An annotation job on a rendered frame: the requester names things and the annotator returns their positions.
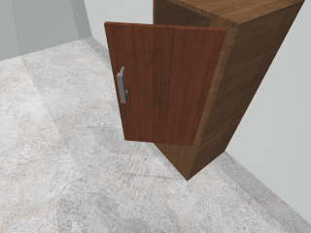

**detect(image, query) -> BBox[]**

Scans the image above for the handle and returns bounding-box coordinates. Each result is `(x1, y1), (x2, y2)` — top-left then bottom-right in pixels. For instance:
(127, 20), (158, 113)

(117, 67), (128, 104)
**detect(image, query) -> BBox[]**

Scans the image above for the cupboard door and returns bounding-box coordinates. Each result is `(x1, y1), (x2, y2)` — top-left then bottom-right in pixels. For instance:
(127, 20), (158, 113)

(104, 21), (226, 147)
